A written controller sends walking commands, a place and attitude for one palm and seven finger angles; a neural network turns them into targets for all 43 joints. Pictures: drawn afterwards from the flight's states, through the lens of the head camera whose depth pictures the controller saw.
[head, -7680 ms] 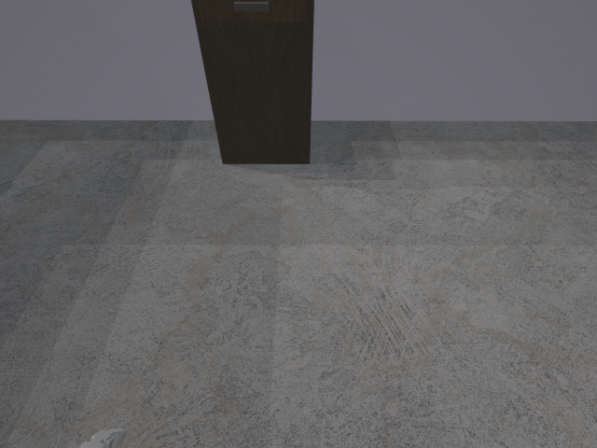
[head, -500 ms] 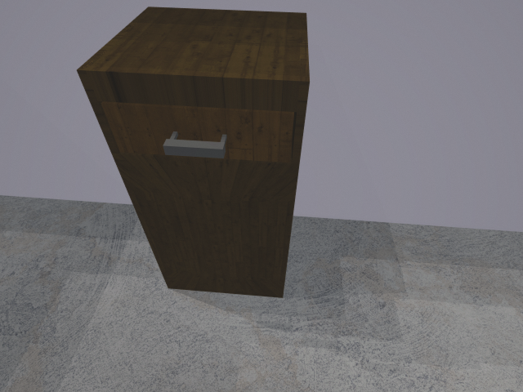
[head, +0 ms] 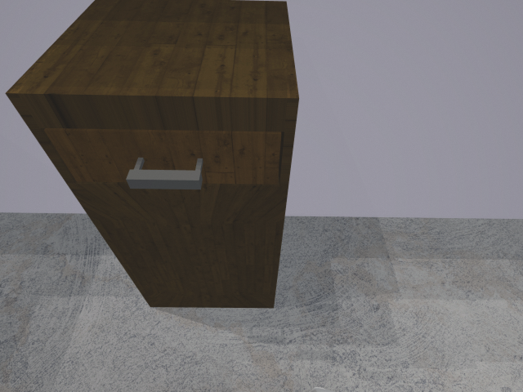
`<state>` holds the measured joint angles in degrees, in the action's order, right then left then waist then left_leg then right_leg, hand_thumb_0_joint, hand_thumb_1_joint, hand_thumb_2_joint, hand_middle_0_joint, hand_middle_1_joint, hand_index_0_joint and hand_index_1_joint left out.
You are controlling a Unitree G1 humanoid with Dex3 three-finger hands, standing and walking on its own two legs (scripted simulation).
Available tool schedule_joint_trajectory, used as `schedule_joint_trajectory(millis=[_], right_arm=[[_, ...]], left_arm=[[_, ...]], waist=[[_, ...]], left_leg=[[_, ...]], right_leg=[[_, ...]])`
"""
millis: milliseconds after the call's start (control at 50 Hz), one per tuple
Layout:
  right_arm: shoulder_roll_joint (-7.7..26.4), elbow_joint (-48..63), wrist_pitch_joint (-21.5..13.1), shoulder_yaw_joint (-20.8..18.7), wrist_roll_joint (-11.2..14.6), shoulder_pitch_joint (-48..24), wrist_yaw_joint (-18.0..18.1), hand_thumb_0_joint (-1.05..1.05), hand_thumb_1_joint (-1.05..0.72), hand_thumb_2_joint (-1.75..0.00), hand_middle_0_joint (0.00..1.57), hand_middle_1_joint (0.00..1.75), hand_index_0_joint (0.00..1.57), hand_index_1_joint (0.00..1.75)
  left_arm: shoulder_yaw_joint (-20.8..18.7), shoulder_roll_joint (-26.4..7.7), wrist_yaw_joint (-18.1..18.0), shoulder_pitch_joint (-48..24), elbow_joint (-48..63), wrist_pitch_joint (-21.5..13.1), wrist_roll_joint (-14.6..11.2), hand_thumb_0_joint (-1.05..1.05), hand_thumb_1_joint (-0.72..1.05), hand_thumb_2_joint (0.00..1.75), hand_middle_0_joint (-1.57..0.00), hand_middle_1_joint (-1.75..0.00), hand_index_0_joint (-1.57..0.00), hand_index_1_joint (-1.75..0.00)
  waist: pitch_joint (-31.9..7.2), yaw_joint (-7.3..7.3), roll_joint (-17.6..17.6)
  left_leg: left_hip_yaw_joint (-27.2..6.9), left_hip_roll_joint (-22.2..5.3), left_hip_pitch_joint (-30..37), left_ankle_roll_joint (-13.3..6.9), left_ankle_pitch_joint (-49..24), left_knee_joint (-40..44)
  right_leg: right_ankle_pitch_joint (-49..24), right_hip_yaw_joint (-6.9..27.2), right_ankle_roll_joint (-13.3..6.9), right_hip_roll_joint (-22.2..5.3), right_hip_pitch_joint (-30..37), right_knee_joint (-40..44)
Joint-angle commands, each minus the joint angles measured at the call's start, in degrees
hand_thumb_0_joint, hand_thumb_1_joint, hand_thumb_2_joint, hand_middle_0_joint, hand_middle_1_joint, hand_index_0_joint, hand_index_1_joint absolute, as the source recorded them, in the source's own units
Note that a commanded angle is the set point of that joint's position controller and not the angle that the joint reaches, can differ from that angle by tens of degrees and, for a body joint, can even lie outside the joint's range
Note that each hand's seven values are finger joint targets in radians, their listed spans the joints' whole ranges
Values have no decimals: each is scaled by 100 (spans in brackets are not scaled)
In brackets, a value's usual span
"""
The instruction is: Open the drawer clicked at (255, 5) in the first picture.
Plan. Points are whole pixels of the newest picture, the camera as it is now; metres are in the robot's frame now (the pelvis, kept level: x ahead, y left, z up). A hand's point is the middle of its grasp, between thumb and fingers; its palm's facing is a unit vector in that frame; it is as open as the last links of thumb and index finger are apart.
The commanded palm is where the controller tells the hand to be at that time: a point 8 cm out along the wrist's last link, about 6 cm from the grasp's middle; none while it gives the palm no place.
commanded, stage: come to a stop and stand still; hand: left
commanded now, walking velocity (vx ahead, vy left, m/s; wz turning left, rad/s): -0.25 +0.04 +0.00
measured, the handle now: (167, 171) +0.50 +0.20 +0.03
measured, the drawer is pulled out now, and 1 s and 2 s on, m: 0.00 0.00 0.00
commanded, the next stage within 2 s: look again from close up in 1.40 s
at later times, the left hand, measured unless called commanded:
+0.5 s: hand out of the picture +0.03 +0.21 -0.18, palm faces +0.09 -0.99 -0.14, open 7.4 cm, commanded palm none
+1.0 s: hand out of the picture +0.00 +0.18 -0.17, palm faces +0.03 -0.98 -0.21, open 7.3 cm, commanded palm none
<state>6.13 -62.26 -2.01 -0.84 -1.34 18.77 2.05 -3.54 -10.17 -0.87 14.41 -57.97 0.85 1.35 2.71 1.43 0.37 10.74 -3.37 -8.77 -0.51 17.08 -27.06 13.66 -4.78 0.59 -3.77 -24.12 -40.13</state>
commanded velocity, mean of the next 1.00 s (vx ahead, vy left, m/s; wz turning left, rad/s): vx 0.01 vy -0.02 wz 0.00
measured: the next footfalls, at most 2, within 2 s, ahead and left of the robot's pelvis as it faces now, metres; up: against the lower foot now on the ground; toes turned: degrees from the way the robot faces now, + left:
right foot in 0.04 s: +0.12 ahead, -0.13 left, +0.00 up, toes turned -6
left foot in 0.42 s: +0.00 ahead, +0.11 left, +0.00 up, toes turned -1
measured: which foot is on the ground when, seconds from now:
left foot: down 0.00-0.06, up 0.08-0.40, down 0.42-1.00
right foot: up 0.00-0.02, down 0.04-0.42, up 0.44-0.90, down 0.92-1.00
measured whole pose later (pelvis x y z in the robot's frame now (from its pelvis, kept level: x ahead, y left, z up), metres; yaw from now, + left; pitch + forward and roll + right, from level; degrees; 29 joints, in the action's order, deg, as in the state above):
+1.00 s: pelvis -0.03 +0.00 +0.00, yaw +1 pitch -1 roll +0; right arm 6.6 -68.2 0.7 -1.1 -0.7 22.6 2.2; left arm -1.6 -8.6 -2.0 14.2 -63.6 0.6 0.5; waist 0.9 2.4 -1.0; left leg 4.3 -1.3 -9.9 -0.2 16.6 -27.1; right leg 16.1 -3.0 0.1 -1.3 -10.2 -26.7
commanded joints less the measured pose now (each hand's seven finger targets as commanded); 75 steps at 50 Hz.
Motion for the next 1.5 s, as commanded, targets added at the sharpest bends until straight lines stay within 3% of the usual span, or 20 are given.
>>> schedule_joint_trajectory(millis=[0, 40, 60, 160, 300, 360, 380, 400, 420, 480, 520, 620, 740, 860, 920, 940, 980, 1040, 1460, 1480], right_arm=[[1019, 183, 80, -333, 19, 202, 95, 0, -90, -90, 20, 30, 20, 30], [569, 185, 170, -349, 91, 621, 44, 0, -90, -90, 20, 30, 20, 30], [511, 236, 231, -360, 129, 612, 65, 0, -90, -90, 20, 30, 20, 30], [556, 240, 508, -386, 73, 119, -29, 0, -90, -90, 20, 30, 20, 30], [582, 418, 454, -335, 40, 147, -159, 0, -90, -90, 20, 30, 20, 30], [542, 244, 360, -297, 52, 933, -141, 0, -90, -90, 20, 30, 20, 30], [786, 249, 312, -315, 19, 1032, -111, 0, -90, -90, 20, 30, 20, 30], [1248, 413, 269, -385, -47, 713, -87, 0, -90, -90, 20, 30, 20, 30], [1391, 645, 285, -351, -71, 34, -51, 0, -90, -90, 20, 30, 20, 30], [1069, 667, 153, -195, -71, -571, 6, 0, -90, -90, 20, 30, 20, 30], [1052, 522, 76, -181, -38, -217, 48, 0, -90, -90, 20, 30, 20, 30], [973, 96, 44, -176, -18, 787, 147, 0, -90, -90, 20, 30, 20, 30], [997, -146, 83, -198, -36, 875, 207, 0, -90, -90, 20, 30, 20, 30], [774, -303, 108, -180, 37, 621, 131, 0, -90, -90, 20, 30, 20, 30], [211, -326, 145, -20, 77, 560, 39, 0, -90, -90, 20, 30, 20, 30], [171, -353, 147, -8, 62, 565, 18, 0, -90, -90, 20, 30, 20, 30], [313, -436, 201, -25, 43, 571, 44, 0, -90, -90, 20, 30, 20, 30], [368, -517, 182, -1, 52, 561, 43, 0, -90, -90, 20, 30, 20, 30], [527, -329, 209, 8, 77, 80, 63, 0, -90, -90, 20, 30, 20, 30], [680, 127, 34, 0, 112, -652, -19, 0, -90, -90, 20, 30, 20, 30]], left_arm=[[-19, -258, -27, 767, 239, -40, 23, 0, 90, 90, -20, -30, -20, -30], [-149, -932, -112, 837, 255, -116, 68, 0, 90, 90, -20, -30, -20, -30], [-173, -1066, -117, 953, 253, -120, 19, 0, 90, 90, -20, -30, -20, -30], [-125, -782, -238, -155, 575, -44, -6, 0, 90, 90, -20, -30, -20, -30], [-218, -1003, -216, -377, 710, 68, 93, 0, 90, 90, -20, -30, -20, -30], [-191, -915, -163, -532, 696, 155, 35, 0, 90, 90, -20, -30, -20, -30], [-129, -622, -131, -443, 699, 188, -19, 0, 90, 90, -20, -30, -20, -30], [-33, -182, -109, -256, 759, 198, -83, 0, 90, 90, -20, -30, -20, -30], [-10, -212, -93, -527, 765, 203, -62, 0, 90, 90, -20, -30, -20, -30], [-18, -197, 58, -23, 363, 141, 53, 0, 90, 90, -20, -30, -20, -30], [19, -170, 97, 161, 190, 65, 49, 0, 90, 90, -20, -30, -20, -30], [77, -192, 81, 19, 116, 39, 45, 0, 90, 90, -20, -30, -20, -30], [132, -29, 55, 29, 2, 104, -16, 0, 90, 90, -20, -30, -20, -30], [135, -14, -47, 614, -338, -19, -55, 0, 90, 90, -20, -30, -20, -30], [176, -358, -139, 606, -500, -117, -96, 0, 90, 90, -20, -30, -20, -30], [210, -317, -132, 585, -494, -107, -93, 0, 90, 90, -20, -30, -20, -30], [233, -234, -144, 574, -556, -164, -106, 0, 90, 90, -20, -30, -20, -30], [275, -154, -153, 534, -530, -153, -120, 0, 90, 90, -20, -30, -20, -30], [277, -116, -171, 950, -643, -224, -81, 0, 90, 90, -20, -30, -20, -30], [224, -441, -395, 1360, -809, -429, 21, 0, 90, 90, -20, -30, -20, -30]], waist=[[-182, -285, -560], [-778, -209, 1015], [-1028, -304, 1032], [-526, -117, 871], [-514, -208, 974], [-550, 176, 713], [-439, 196, -244], [-29, 88, -1906], [589, 27, -1871], [486, -317, -824], [365, -205, -525], [266, 173, -657], [-114, 179, -763], [-308, -159, -334], [73, -82, 467], [179, -70, 176], [188, -52, 825], [334, -83, 164], [185, -104, 3], [349, -433, 513]], left_leg=[[-628, -1051, -276, -351, -3379, -243], [-179, 12, -1280, 114, 180, -1782], [-478, 255, -1312, 138, 1852, -2774], [-1115, 147, -1636, 269, 1184, -4231], [-789, 155, -913, 194, 1011, -1999], [-525, 347, 430, 58, 168, 34], [-1331, -110, 385, -86, 680, 886], [-2982, -1347, -332, -403, 1780, 1858], [-3404, -1793, -1654, -786, 2297, 2396], [-2385, -1162, -1542, -671, 1464, 2117], [-2080, -1005, -510, -621, 706, 1930], [-2139, -1227, 751, -655, -958, 1672], [-1963, -1367, 780, -858, -2718, 1176], [-1549, -761, -358, -367, -1695, 533], [-907, -40, -1009, 56, 80, 385], [-947, -33, -784, 30, -315, 468], [-876, -106, -461, 71, -571, 348], [-1027, -266, -315, 33, -1125, 584], [-970, -289, 120, 63, -1049, 647], [-658, -196, -787, 227, -691, -948]], right_leg=[[-1618, -16, -15, -39, 1106, 1099], [-5681, 1351, -687, -1529, 2274, 1016], [-6458, 1443, -1207, -2084, 2310, 1239], [-3707, 999, -1137, -1588, 1171, 1820], [185, 1242, -986, -1412, 825, 2533], [1264, 963, -471, -937, 46, 2229], [1570, 615, -178, -473, -246, 1467], [1508, 105, 104, 150, -672, 216], [1222, 484, 83, 62, -446, -331], [412, 566, 65, 158, 15, -1285], [287, 486, 101, 185, -481, -1235], [491, 465, 192, 94, -858, -790], [931, 382, 147, 60, -123, -135], [-606, 303, 37, 49, 1782, 1954], [-1041, 1056, -406, -922, 1875, 2091], [-1109, 934, -418, -825, 1647, 1971], [-1242, 833, -372, -564, 1435, 2063], [-1301, 657, -255, -334, 1383, 1943], [-1216, 745, -205, -291, 1355, 2305], [-4914, 1276, 222, -743, 1502, 1997]])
